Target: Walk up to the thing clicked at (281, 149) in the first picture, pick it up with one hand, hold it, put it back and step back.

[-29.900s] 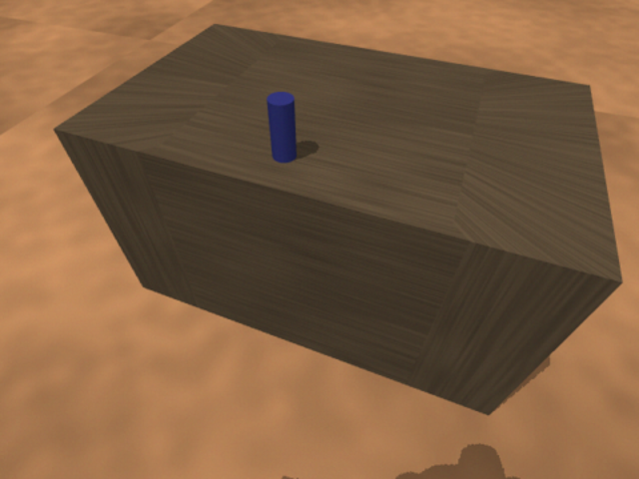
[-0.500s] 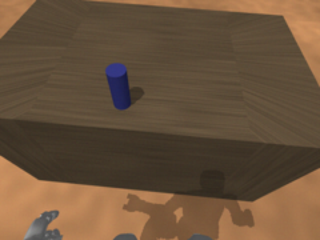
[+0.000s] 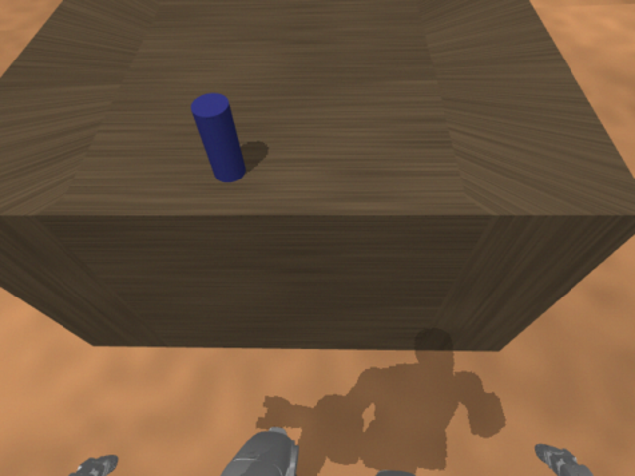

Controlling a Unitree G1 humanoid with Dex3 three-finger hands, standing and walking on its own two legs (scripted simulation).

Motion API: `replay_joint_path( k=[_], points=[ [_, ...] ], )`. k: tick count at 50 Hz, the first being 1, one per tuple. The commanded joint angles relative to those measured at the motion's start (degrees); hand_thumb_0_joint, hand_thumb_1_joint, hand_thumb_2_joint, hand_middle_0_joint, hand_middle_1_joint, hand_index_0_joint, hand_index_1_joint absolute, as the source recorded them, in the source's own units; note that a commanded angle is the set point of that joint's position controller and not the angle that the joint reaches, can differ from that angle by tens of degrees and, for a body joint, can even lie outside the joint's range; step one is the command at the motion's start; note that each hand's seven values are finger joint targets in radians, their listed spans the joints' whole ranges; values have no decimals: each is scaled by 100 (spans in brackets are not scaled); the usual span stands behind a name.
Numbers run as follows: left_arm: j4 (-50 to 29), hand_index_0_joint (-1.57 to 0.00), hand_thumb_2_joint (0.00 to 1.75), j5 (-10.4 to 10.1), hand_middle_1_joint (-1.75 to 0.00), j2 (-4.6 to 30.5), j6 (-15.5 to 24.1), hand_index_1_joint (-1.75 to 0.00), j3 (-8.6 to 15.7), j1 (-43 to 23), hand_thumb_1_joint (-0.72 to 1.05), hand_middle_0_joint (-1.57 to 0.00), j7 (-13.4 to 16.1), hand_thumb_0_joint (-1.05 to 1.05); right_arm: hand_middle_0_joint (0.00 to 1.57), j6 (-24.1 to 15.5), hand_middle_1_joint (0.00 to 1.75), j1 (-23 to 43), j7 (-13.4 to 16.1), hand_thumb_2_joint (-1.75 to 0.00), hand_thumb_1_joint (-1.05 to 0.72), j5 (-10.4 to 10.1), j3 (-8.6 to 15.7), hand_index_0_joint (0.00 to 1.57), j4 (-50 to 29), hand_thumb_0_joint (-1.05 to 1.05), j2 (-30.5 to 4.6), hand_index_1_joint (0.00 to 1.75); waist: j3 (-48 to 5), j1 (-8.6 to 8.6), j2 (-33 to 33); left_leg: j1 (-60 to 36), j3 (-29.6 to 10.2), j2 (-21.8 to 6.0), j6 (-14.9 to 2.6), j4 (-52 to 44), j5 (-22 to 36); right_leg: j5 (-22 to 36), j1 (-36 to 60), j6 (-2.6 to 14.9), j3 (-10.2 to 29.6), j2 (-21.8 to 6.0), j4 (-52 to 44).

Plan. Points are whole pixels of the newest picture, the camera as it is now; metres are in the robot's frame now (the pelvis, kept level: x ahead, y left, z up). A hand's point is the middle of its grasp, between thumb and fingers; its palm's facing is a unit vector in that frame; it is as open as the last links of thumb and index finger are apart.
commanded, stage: step back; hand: left
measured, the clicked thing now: (221, 141) +0.60 +0.20 +0.02
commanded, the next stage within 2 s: none
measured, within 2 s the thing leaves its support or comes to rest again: neither
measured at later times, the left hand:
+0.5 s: hand out of the picture -0.04 +0.29 -0.14, palm faces +0.03 -0.93 -0.38, open 7.4 cm
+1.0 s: hand out of the picture -0.18 +0.26 -0.13, palm faces +0.04 -0.90 -0.44, open 7.4 cm
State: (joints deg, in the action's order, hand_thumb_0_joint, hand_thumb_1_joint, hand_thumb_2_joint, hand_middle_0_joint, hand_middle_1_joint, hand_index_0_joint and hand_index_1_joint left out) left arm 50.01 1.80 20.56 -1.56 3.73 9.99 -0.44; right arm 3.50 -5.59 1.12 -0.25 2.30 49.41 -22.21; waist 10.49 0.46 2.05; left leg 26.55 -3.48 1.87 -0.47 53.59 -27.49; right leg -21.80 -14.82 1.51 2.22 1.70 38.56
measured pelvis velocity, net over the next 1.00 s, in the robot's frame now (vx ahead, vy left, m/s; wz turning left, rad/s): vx -0.29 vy -0.02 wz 0.08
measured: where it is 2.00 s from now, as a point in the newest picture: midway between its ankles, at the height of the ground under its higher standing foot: outside the picture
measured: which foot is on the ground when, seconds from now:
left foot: up 0.00-0.24, down 0.26-0.68, up 0.70-0.98, down 1.00-1.00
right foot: down 0.00-0.28, up 0.30-0.64, down 0.66-1.00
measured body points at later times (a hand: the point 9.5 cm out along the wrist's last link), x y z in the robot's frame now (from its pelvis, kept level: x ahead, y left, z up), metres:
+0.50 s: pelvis -0.13 +0.01 +0.01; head -0.07 +0.04 +0.45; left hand -0.04 +0.34 -0.12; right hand +0.00 -0.29 -0.09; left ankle -0.08 +0.13 -0.72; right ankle -0.17 -0.14 -0.63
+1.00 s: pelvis -0.29 -0.02 -0.01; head -0.23 -0.02 +0.44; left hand -0.18 +0.31 -0.10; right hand -0.20 -0.33 -0.13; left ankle -0.32 +0.10 -0.73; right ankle -0.23 -0.15 -0.72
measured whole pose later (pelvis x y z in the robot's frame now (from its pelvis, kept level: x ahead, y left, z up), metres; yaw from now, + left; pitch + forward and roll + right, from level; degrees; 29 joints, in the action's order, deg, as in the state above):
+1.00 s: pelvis -0.29 -0.02 -0.01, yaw +4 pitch -2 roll +1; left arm 43.9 1.7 22.4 -2.2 3.4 6.9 1.1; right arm 2.6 -12.1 0.9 0.9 2.7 50.3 -23.0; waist 10.1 -0.1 0.5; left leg 14.7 -1.7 2.2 -0.1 38.4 -22.1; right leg -16.8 -23.0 -0.6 -1.2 -3.7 41.5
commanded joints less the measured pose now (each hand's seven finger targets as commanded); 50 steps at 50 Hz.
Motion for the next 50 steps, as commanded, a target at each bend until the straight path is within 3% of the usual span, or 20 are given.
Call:
replay_joint_path(
  k=[1,6,10,12,13,14,15,19,27,30,32,33,34,35,37,38,45,48,49,50],
  points=[
    [-786,-20,90,-11,-30,1525,164,-30,464,-565,90,-20,196,0,20,-181,30,-385,98,-90,-90,-95,302,20,-296,0,-1083,30,-925,-169,-950,147,-677,539,30,1725,-203,3762,74,1101,1214,-1465,-1259],
    [-886,-20,90,32,-30,1326,108,-30,409,70,90,-20,272,0,20,-229,30,-216,114,-90,-90,19,248,20,-434,0,-1024,30,-1151,297,-1078,349,-308,286,198,332,-342,4115,1304,1175,1084,-1515,-908],
    [-951,-20,90,-41,-30,1480,35,-30,398,46,90,-20,245,0,20,-288,30,-499,55,-90,-90,92,296,20,-376,0,-967,30,-1425,182,-1402,-486,185,14,36,-1486,78,4081,1222,1021,1050,-1489,-536],
    [-1065,-20,90,-109,-30,1517,-29,-30,368,-192,90,-20,199,0,20,-339,30,-873,25,-90,-90,117,358,20,-226,0,-1015,30,-1513,-102,-1164,-1430,324,-57,-68,-2862,1616,3347,543,702,878,-1268,-183],
    [-1130,-20,90,-123,-30,1316,-48,-30,311,-165,90,-20,180,0,20,-368,30,-819,27,-90,-90,201,441,20,-283,0,-1257,30,-1531,-79,-598,-1779,-521,-608,-289,-2925,2346,2310,-118,377,777,-913,155],
    [-1179,-20,90,-155,-30,1067,-54,-30,257,-176,90,-20,177,0,20,-369,30,-613,-3,-90,-90,235,547,20,-384,0,-1785,30,-1441,-109,693,-1965,-2031,-1764,-908,-3217,2994,306,-1117,76,330,84,1063],
    [-1147,-20,90,-131,-30,1264,-71,-30,392,-557,90,-20,262,0,20,-363,30,-618,-38,-90,-90,195,604,20,-416,0,-2128,30,-1336,-406,1083,-1162,-2700,-2530,-1657,-3410,3666,-1726,-937,-4,539,459,2312],
    [-761,-20,90,-151,-30,1281,-88,-30,442,133,90,-20,226,0,20,-375,30,147,53,-90,-90,211,418,20,-552,0,-1422,30,-904,134,504,-1069,-1265,-1795,-1294,-3105,3464,-840,-1270,-46,915,416,3595],
    [-773,-20,90,-82,-30,1134,-1,-30,397,246,90,-20,129,0,20,-322,30,-330,64,-90,-90,208,462,20,-660,0,-1410,30,-1457,-241,811,-2204,-882,-1673,-1429,-2579,3757,-832,-873,-345,238,68,1262],
    [-471,-20,90,-79,-30,1105,23,-30,404,818,90,-20,85,0,20,-225,30,-28,22,-90,-90,172,488,20,-757,0,-1583,30,-1661,25,1091,-1675,-756,-1543,-1121,-2444,2945,-79,72,-155,-171,-52,-405],
    [-257,-20,90,-1,-30,1203,66,-30,456,1170,90,-20,87,0,20,-141,30,42,8,-90,-90,92,421,20,-797,0,-1422,30,-1615,198,802,-774,-514,-1196,-669,-1987,2075,694,844,38,-103,-149,-1498],
    [-346,-20,90,107,-30,1676,110,-30,587,1040,90,-20,80,0,20,-125,30,-78,-6,-90,-90,52,331,20,-854,0,-1082,30,-1290,118,-464,475,-340,-423,-251,-1094,905,210,1009,330,1547,-1036,-1746],
    [-578,-20,90,71,-30,2362,69,-30,721,593,90,-20,81,0,20,-134,30,278,89,-90,-90,15,342,20,-968,0,-970,30,-969,395,-1806,507,-204,427,49,369,-681,487,-414,1333,2899,-2413,-2258],
    [-762,-20,90,78,-30,2373,101,-30,690,254,90,-20,112,0,20,-125,30,322,135,-90,-90,48,437,20,-897,0,-1184,30,-567,347,-1571,298,-758,158,114,1242,-787,638,-1202,1647,3241,-2728,-2378],
    [-867,-20,90,47,-30,1709,136,-30,488,-573,90,-20,172,0,20,-154,30,-285,118,-90,-90,-13,391,20,-566,0,-1178,30,-562,-228,-796,280,-853,463,25,1718,-120,2254,-802,1091,1384,-1691,-1530],
    [-870,-20,90,70,-30,1610,133,-30,497,-638,90,-20,185,0,20,-168,30,-419,114,-90,-90,-26,360,20,-483,0,-1131,30,-644,-256,-1029,166,-641,515,71,1776,31,2430,-710,961,1015,-1489,-1375],
    [-885,-20,90,54,-30,1525,49,-30,450,119,90,-20,311,0,20,-231,30,-318,63,-90,-90,124,306,20,-575,0,-1001,30,-1076,302,-1336,59,-31,39,128,-581,-342,3370,979,1043,1098,-1685,-849],
    [-960,-20,90,-60,-30,1564,-36,-30,394,-193,90,-20,270,0,20,-281,30,-928,31,-90,-90,145,362,20,-296,0,-979,30,-1527,6,-1304,-950,448,32,-16,-2570,838,3455,972,820,862,-1474,-167],
    [-987,-20,90,-95,-30,1472,-77,-30,337,-280,90,-20,247,0,20,-305,30,-1115,44,-90,-90,172,409,20,-210,0,-1055,30,-1580,-90,-1077,-1406,292,-125,-90,-3095,1707,2993,557,577,797,-1382,72],
    [-1028,-20,90,-105,-30,1224,-98,-30,267,-134,90,-20,223,0,20,-317,30,-962,49,-90,-90,238,514,20,-259,0,-1432,30,-1559,25,-152,-1949,-1079,-1049,-462,-3102,2610,1734,-502,229,516,-830,654]
  ],
)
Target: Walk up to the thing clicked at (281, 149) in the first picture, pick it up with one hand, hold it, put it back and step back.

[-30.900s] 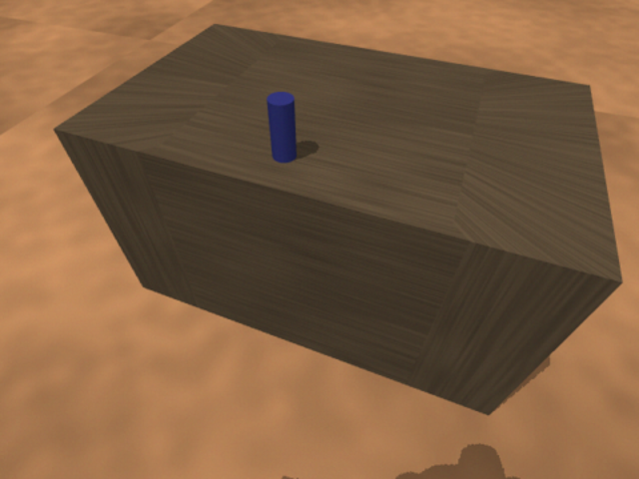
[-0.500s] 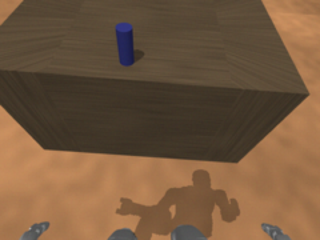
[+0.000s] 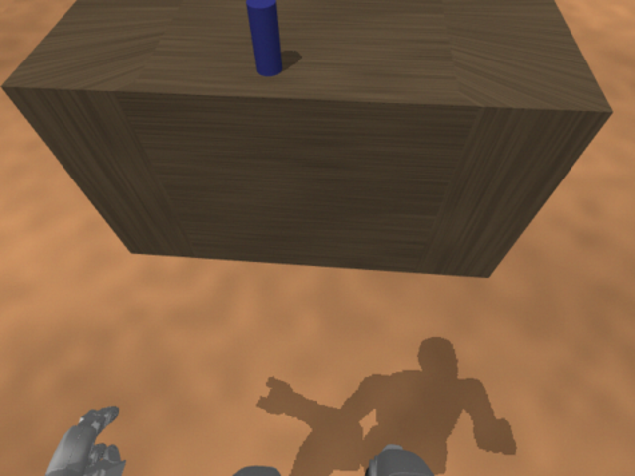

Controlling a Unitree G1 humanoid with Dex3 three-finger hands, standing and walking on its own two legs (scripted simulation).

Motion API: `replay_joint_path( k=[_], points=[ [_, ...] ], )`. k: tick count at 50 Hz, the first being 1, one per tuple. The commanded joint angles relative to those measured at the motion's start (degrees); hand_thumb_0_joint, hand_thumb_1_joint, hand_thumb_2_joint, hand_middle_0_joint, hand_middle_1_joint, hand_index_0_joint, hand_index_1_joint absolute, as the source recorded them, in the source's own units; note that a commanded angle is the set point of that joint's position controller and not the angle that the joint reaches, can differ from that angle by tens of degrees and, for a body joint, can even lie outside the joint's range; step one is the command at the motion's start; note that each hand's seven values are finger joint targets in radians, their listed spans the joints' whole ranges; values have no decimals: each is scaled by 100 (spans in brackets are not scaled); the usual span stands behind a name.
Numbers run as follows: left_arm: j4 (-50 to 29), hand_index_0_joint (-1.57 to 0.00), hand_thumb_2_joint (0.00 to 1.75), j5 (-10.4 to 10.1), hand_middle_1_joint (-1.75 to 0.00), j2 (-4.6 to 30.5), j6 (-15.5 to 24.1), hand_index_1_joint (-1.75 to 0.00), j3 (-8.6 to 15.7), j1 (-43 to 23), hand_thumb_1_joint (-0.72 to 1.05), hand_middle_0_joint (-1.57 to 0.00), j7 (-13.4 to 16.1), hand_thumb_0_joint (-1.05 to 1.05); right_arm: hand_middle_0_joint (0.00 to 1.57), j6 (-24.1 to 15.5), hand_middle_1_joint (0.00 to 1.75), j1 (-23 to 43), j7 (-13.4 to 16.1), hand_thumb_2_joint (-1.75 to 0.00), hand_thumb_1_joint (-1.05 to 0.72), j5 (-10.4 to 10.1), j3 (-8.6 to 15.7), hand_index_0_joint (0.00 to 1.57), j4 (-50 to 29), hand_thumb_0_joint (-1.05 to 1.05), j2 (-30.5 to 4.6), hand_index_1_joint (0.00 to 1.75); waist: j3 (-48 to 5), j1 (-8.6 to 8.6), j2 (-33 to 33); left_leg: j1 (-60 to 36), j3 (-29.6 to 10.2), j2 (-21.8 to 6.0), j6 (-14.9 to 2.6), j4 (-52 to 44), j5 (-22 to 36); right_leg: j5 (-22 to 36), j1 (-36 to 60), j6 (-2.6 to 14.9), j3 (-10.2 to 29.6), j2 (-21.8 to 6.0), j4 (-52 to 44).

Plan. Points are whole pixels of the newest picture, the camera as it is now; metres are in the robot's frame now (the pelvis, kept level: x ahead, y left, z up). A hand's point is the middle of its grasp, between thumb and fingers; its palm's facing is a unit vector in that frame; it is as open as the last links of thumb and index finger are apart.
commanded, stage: step back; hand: left
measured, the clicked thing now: (265, 37) +0.91 +0.15 +0.02
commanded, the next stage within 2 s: stand in 1.54 s
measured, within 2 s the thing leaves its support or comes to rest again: neither
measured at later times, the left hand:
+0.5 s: hand out of the picture -0.10 +0.24 -0.12, palm faces -0.07 -0.90 -0.44, open 7.4 cm
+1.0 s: hand out of the picture -0.19 +0.25 -0.13, palm faces +0.03 -0.93 -0.38, open 7.4 cm
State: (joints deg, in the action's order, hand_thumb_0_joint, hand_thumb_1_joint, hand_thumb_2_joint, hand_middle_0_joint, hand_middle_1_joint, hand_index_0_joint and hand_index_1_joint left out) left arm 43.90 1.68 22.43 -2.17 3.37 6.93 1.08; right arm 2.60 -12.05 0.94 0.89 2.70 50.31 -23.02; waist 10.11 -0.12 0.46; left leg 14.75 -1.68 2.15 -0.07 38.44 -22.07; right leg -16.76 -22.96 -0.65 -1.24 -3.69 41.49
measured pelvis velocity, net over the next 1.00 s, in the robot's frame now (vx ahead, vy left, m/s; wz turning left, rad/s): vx -0.23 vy -0.02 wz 0.00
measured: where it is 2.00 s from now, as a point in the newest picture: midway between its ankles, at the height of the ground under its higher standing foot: outside the picture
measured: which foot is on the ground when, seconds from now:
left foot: down 0.00-0.36, up 0.38-0.66, down 0.68-1.00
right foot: down 0.00-0.02, up 0.04-0.32, down 0.34-1.00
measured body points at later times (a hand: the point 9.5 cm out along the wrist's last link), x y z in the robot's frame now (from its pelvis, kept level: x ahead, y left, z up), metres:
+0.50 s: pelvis -0.17 -0.03 +0.01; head -0.13 -0.06 +0.46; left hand -0.10 +0.29 -0.09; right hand -0.06 -0.35 -0.12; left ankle -0.13 +0.13 -0.64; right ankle -0.18 -0.14 -0.71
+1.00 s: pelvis -0.23 -0.02 +0.01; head -0.23 -0.02 +0.46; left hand -0.19 +0.30 -0.10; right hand -0.15 -0.32 -0.11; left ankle -0.22 +0.11 -0.69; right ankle -0.21 -0.13 -0.72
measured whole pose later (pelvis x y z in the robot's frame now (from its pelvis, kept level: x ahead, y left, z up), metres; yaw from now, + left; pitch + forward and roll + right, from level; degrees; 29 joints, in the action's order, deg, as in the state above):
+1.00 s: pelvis -0.23 -0.02 +0.01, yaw +0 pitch -3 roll -1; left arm 57.6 2.4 20.6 1.9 3.6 14.3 -1.0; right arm 1.1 -11.2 -0.8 1.6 2.3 57.1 -21.0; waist 2.5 1.8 1.7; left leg 18.0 -4.0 0.3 -0.4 45.3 -26.7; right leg -16.5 -13.0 1.7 -1.7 0.6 32.3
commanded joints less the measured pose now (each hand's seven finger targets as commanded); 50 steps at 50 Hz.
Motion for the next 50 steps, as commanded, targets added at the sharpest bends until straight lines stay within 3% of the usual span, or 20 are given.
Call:
replay_joint_path(
  k=[1,2,4,12,16,17,18,19,22,28,33,34,35,36,39,44,45,46,47,50],
  points=[
    [-499,-20,90,-153,-30,1000,-24,-30,309,-53,90,-20,101,0,20,-195,30,107,4,-90,-90,66,542,20,-517,0,-1977,30,-1340,41,1124,-252,-2476,-2214,-1402,-1736,2880,-1320,-155,190,121,690,1220],
    [-428,-20,90,-69,-30,1178,-46,-30,424,-368,90,-20,159,0,20,-227,30,58,5,-90,-90,99,579,20,-555,0,-2058,30,-1223,-259,1075,335,-3033,-2601,-1867,-1834,3129,-2214,-32,163,854,730,2369],
    [-225,-20,90,-159,-30,1088,-95,-30,414,-98,90,-20,134,0,20,-252,30,475,74,-90,-90,114,408,20,-521,0,-1580,30,-1099,95,312,210,-1792,-1942,-1469,-1533,3363,-1739,-304,262,1383,904,3133],
    [21,-20,90,-62,-30,997,56,-30,351,290,90,-20,19,0,20,-117,30,354,53,-90,-90,135,372,20,-602,0,-1333,30,-1334,-107,1047,-891,-1153,-1673,-1448,-1046,3408,-1414,35,-89,386,575,800],
    [474,-20,90,7,-30,994,155,-30,351,1079,90,-20,21,0,20,27,30,734,6,-90,-90,-18,323,20,-677,0,-1336,30,-1692,268,978,-95,-704,-1290,-795,-366,2374,291,1433,213,91,430,-1859],
    [445,-20,90,91,-30,1388,196,-30,476,979,90,-20,23,0,20,14,30,615,-15,-90,-90,-33,227,20,-719,0,-990,30,-1441,166,103,1068,-535,-696,-442,232,1231,82,1829,425,1256,-186,-1936],
    [284,-20,90,82,-30,2086,165,-30,654,721,90,-20,17,0,20,-16,30,870,69,-90,-90,-46,193,20,-905,0,-755,30,-1159,391,-1488,1903,-269,367,-74,1311,-972,681,1216,1290,2808,-1610,-2261],
    [120,-20,90,113,-30,2287,191,-30,668,584,90,-20,40,0,20,22,30,1049,141,-90,-90,-8,320,20,-888,0,-977,30,-812,598,-1425,1645,-903,135,66,2521,-1491,706,37,1973,3686,-2350,-2543],
    [59,-20,90,83,-30,1467,277,-30,440,-236,90,-20,101,0,20,-10,30,429,105,-90,-90,-76,288,20,-462,0,-1007,30,-807,-102,-483,1437,-947,380,27,3163,-563,2242,413,1202,1406,-1076,-1526],
    [212,-20,90,125,-30,1469,324,-30,504,639,90,-20,77,0,20,-119,30,763,5,-90,-90,85,285,20,-435,0,-992,30,-895,511,-979,1555,-365,-71,176,1220,-821,-194,1664,1232,1733,-1103,-1753],
    [252,-20,90,48,-30,1434,252,-30,375,218,90,-20,-32,0,20,-268,30,-70,-94,-90,-90,99,351,20,152,0,-889,30,-979,34,-1034,-860,331,-12,-122,-1511,122,-1188,233,810,1252,-861,-1614],
    [289,-20,90,52,-30,1168,235,-30,288,302,90,-20,-47,0,20,-307,30,-212,-89,-90,-90,134,418,20,273,0,-992,30,-1008,-31,-538,-1427,-218,-254,-249,-1750,-83,-1474,-343,652,1033,-631,-1159],
    [267,-20,90,-45,-30,855,256,-30,195,167,90,-20,-73,0,20,-346,30,-64,-84,-90,-90,168,460,20,209,0,-1425,30,-977,-58,734,-1056,-2270,-1385,-721,-2254,-1867,-1731,-991,226,466,-8,-411],
    [422,-20,90,-42,-30,1251,251,-30,344,-146,90,-20,-51,0,20,-350,30,215,-98,-90,-90,110,467,20,132,0,-1724,30,-556,-152,788,568,-2903,-2105,-1307,-2759,-3105,-1751,-259,158,197,162,586],
    [672,-20,90,-100,-30,1056,301,-30,311,281,90,-20,-159,0,20,-494,30,746,-71,-90,-90,155,280,20,34,0,-1234,30,-370,178,464,494,-1855,-1556,-992,-2485,-1634,-907,25,185,410,134,633],
    [1049,-20,90,16,-30,942,457,-30,354,816,90,-20,-130,0,20,-323,30,708,-152,-90,-90,113,275,20,126,0,-1067,30,-714,317,682,838,-817,-1048,-575,-1495,-1221,-336,1860,244,-73,486,-1836],
    [1092,-20,90,73,-30,1099,508,-30,392,935,90,-20,-77,0,20,-304,30,603,-139,-90,-90,76,204,20,98,0,-824,30,-824,350,119,1193,-538,-788,-387,-724,-842,-502,2316,344,607,200,-2169],
    [1094,-20,90,114,-30,1553,546,-30,470,1000,90,-20,-38,0,20,-309,30,753,-135,-90,-90,48,159,20,-23,0,-621,30,-674,451,-857,2000,-202,-58,-120,336,-953,-1865,2114,796,2571,-900,-2798],
    [983,-20,90,120,-30,1890,558,-30,528,652,90,-20,-48,0,20,-302,30,712,-79,-90,-90,91,244,20,69,0,-887,30,-314,386,-863,1677,-381,-190,-48,1135,-1091,-2898,1049,1363,3431,-1855,-3181],
    [814,-20,90,67,-30,1541,630,-30,456,246,90,-20,-20,0,20,-364,30,340,-135,-90,-90,42,296,20,232,0,-952,30,-284,148,-331,1343,-607,-462,-81,1146,-481,-1962,877,1287,2437,-1475,-2903]
  ],
)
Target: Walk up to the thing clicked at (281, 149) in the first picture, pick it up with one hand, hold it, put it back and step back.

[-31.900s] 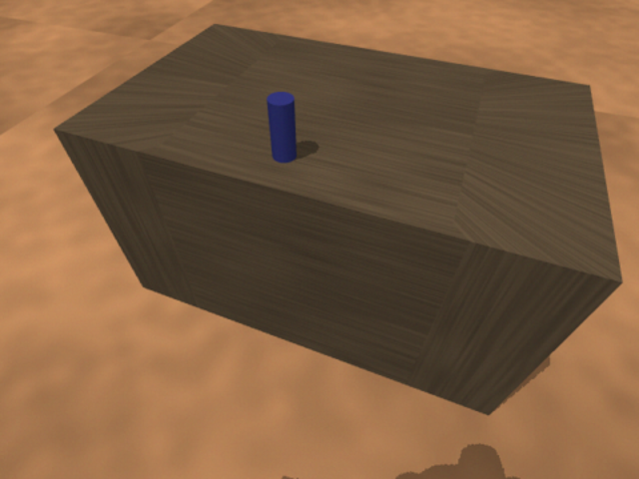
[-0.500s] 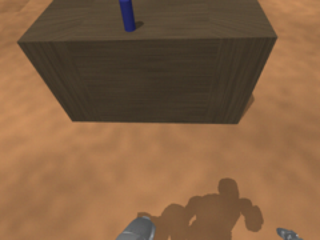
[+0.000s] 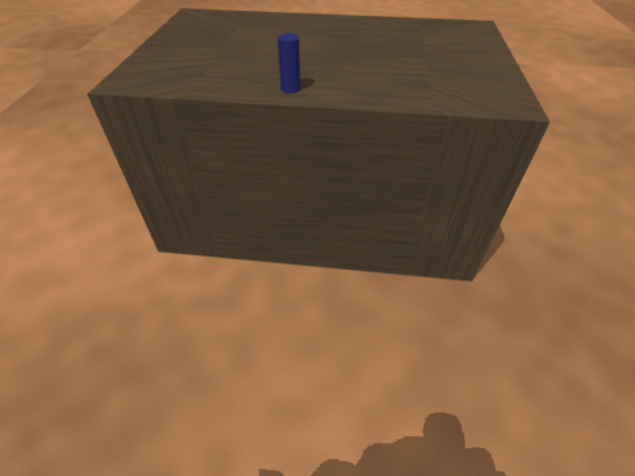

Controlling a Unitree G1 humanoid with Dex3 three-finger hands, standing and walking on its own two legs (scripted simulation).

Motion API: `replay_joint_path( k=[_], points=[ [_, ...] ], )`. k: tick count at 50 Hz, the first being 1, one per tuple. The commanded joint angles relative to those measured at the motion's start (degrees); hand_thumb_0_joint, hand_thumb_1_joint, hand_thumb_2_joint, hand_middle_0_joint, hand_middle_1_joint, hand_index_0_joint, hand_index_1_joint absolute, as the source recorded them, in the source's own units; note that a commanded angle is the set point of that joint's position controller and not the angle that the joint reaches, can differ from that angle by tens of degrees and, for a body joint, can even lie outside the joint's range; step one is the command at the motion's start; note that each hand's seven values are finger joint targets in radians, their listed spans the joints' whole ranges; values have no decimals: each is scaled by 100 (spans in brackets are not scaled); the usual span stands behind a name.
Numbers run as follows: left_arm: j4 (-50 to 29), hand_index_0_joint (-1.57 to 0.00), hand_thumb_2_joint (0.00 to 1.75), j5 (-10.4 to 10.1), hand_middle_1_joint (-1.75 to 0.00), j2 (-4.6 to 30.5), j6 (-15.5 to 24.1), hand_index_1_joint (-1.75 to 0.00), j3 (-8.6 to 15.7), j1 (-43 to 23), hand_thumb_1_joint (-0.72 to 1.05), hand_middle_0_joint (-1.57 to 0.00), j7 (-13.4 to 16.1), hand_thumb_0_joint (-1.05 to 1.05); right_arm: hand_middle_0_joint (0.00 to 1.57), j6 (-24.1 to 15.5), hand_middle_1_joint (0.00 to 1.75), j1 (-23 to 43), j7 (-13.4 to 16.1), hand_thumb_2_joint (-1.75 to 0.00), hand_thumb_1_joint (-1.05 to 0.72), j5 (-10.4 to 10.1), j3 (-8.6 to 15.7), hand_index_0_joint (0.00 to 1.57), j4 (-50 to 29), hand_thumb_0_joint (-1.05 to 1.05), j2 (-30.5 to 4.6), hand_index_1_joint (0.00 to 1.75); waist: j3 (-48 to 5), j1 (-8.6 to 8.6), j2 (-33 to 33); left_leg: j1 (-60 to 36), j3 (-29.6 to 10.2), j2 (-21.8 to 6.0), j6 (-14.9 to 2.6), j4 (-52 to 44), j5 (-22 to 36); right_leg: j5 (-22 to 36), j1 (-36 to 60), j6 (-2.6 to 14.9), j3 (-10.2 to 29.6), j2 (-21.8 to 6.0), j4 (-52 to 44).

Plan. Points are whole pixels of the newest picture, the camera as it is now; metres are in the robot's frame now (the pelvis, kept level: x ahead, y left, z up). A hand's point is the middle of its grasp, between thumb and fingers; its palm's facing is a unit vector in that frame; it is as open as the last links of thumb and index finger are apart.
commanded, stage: step back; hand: left
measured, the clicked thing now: (289, 64) +1.14 +0.16 +0.01
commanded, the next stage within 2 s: stand in 0.54 s
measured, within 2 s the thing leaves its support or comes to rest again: neither
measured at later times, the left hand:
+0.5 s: hand out of the picture +0.14 +0.30 -0.14, palm faces -0.01 -0.93 -0.37, open 7.4 cm
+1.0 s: hand out of the picture +0.11 +0.27 -0.14, palm faces -0.04 -0.94 -0.33, open 7.4 cm
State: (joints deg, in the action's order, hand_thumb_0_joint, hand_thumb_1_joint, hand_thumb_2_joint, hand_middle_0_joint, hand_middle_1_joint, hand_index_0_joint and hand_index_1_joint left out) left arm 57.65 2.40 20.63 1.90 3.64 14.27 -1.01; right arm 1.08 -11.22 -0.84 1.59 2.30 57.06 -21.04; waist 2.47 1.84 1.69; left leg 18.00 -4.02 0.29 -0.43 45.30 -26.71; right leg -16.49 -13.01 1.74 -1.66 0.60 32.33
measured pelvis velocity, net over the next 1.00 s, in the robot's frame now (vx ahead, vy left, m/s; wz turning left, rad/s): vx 0.02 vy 0.03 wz -0.01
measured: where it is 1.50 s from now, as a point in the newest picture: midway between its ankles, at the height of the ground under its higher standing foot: outside the picture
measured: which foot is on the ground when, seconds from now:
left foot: down 0.00-1.00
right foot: down 0.00-1.00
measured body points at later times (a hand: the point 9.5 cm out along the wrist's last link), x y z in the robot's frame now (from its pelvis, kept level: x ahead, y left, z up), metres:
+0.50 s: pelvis +0.04 +0.03 +0.00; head +0.06 +0.03 +0.45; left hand +0.14 +0.35 -0.12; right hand +0.15 -0.26 -0.12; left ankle +0.05 +0.15 -0.73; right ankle +0.02 -0.10 -0.73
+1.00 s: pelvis +0.02 +0.03 +0.02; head +0.03 +0.02 +0.47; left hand +0.12 +0.32 -0.11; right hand +0.11 -0.28 -0.11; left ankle +0.05 +0.15 -0.73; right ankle +0.02 -0.10 -0.73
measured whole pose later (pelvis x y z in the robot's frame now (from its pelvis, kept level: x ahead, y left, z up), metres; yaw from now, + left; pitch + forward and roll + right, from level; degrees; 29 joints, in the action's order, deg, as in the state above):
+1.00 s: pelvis +0.02 +0.03 +0.02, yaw -1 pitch -3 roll +0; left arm 65.6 0.8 19.7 1.2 0.0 4.5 -0.7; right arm -0.6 -4.4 -0.6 0.3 0.4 65.5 -20.1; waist 3.6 -0.5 0.1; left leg 6.9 1.5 -1.4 0.7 18.4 -8.3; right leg -10.6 -4.4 -1.0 0.0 -0.9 18.2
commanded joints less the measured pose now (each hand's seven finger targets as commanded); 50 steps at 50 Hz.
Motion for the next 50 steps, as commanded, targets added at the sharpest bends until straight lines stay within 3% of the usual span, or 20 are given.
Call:
replay_joint_path(
  k=[1,3,5,6,7,8,9,10,12,14,15,17,23,26,27,30,35,39,47,50],
  points=[
    [-555,-20,90,6,-30,1696,227,-30,419,-597,90,-20,183,0,20,-227,30,164,20,-90,-90,-23,331,20,-414,0,-1132,30,329,-102,-684,710,-262,-345,-21,235,25,-1763,-268,980,2146,-1798,-1890],
    [-525,-20,90,-9,-30,1604,200,-30,372,-601,90,-20,132,0,20,-272,30,59,-18,-90,-90,-4,314,20,-336,0,-1016,30,55,-77,-866,181,229,-210,12,-540,64,-871,-246,815,1518,-1468,-1557],
    [-535,-20,90,-60,-30,1574,130,-30,301,-768,90,-20,105,0,20,-284,30,-70,-15,-90,-90,25,337,20,-266,0,-923,30,16,-217,-955,-515,558,-64,49,-1401,704,-559,-617,671,1103,-1273,-1180],
    [-566,-20,90,-76,-30,1416,87,-30,222,-764,90,-20,93,0,20,-299,30,-103,13,-90,-90,41,367,20,-207,0,-961,30,-50,-283,-794,-914,531,30,10,-1773,1023,-179,-783,528,911,-1100,-794],
    [-558,-20,90,-90,-30,1234,54,-30,140,-661,90,-20,88,0,20,-331,30,-81,60,-90,-90,66,387,20,-204,0,-1011,30,-125,-310,-556,-1265,266,-116,-26,-2128,1242,214,-957,384,705,-923,-374],
    [-616,-20,90,-155,-30,918,31,-30,49,-639,90,-20,79,0,20,-385,30,-79,106,-90,-90,114,425,20,-250,0,-1291,30,-355,-317,275,-1334,-1153,-1090,-317,-2628,1087,353,-1152,89,390,-485,362],
    [-469,-20,90,-239,-30,989,-23,-30,89,-536,90,-20,105,0,20,-394,30,261,107,-90,-90,68,402,20,-325,0,-1579,30,-268,-121,562,-654,-1958,-1754,-857,-2914,196,-954,-892,-69,111,-79,666],
    [-351,-20,90,-201,-30,1219,-33,-30,140,-486,90,-20,119,0,20,-378,30,490,87,-90,-90,32,429,20,-370,0,-1654,30,-153,-104,373,-92,-1900,-1861,-1143,-2905,-15,-1221,-342,-41,260,-246,880],
    [-305,-20,90,-175,-30,1092,-4,-30,101,-500,90,-20,116,0,20,-371,30,657,101,-90,-90,54,345,20,-345,0,-1451,30,-51,-59,480,-338,-1258,-1509,-874,-2605,942,-932,-362,19,240,-239,330],
    [-100,-20,90,-188,-30,1108,80,-30,101,-244,90,-20,152,0,20,-354,30,801,102,-90,-90,-18,294,20,-290,0,-1326,30,-240,69,753,-282,-607,-1171,-486,-2122,2363,358,410,4,260,-325,-706],
    [-64,-20,90,-185,-30,1243,106,-30,123,-282,90,-20,167,0,20,-338,30,850,106,-90,-90,-68,239,20,-285,0,-1168,30,-411,53,532,-235,-343,-950,-298,-1946,2622,1060,674,45,504,-431,-647],
    [-130,-20,90,-177,-30,1406,110,-30,127,-614,90,-20,158,0,20,-327,30,645,128,-90,-90,-95,206,20,-207,0,-1069,30,-505,-124,174,-323,-115,-698,-166,-1963,2277,1454,760,160,755,-664,-462],
    [-48,-20,90,-178,-30,1298,85,-30,65,-784,90,-20,203,0,20,-335,30,812,150,-90,-90,-108,231,20,-37,0,-1094,30,-835,-106,-154,-975,86,-745,-259,-1714,3574,2369,751,117,592,-694,-450],
    [-33,-20,90,-180,-30,1293,62,-30,54,-937,90,-20,214,0,20,-312,30,872,161,-90,-90,-115,238,20,20,0,-1044,30,-759,-131,-249,-967,145,-717,-232,-1771,3505,2335,737,111,590,-699,-447],
    [82,-20,90,-250,-30,1108,39,-30,-58,-984,90,-20,196,0,20,-327,30,841,153,-90,-90,-139,155,20,85,0,-1077,30,-645,-180,-304,-1182,-136,-827,-251,-2104,3700,2417,610,-10,624,-721,-703],
    [123,-20,90,-245,-30,1122,31,-30,-78,-1067,90,-20,210,0,20,-343,30,927,149,-90,-90,-139,157,20,163,0,-1114,30,-704,-198,-269,-1515,-63,-832,-203,-2135,4164,2744,731,-72,596,-741,-909],
    [219,-20,90,-229,-30,1138,29,-30,-91,-1254,90,-20,180,0,20,-329,30,1121,119,-90,-90,-144,95,20,236,0,-1031,30,-587,-175,-162,-1419,-29,-798,-99,-2550,3414,2117,940,-116,607,-773,-1313],
    [296,-20,90,-201,-30,1190,46,-30,-85,-1353,90,-20,174,0,20,-325,30,1124,107,-90,-90,-132,72,20,305,0,-993,30,-586,-214,-181,-1426,6,-794,-66,-2731,3147,1967,986,-106,633,-822,-1469],
    [446,-20,90,-172,-30,1153,31,-30,-110,-1269,90,-20,129,0,20,-315,30,1107,81,-90,-90,-122,50,20,457,0,-1049,30,-233,-204,-135,-1205,-67,-774,-24,-3096,1739,734,592,-112,690,-774,-1842],
    [457,-20,90,-172,-30,1151,34,-30,-106,-1257,90,-20,121,0,20,-316,30,1036,69,-90,-90,-107,40,20,478,0,-1068,30,-277,-202,-151,-1129,-80,-764,-38,-3124,1631,625,624,-105,675,-772,-1845]
  ],
)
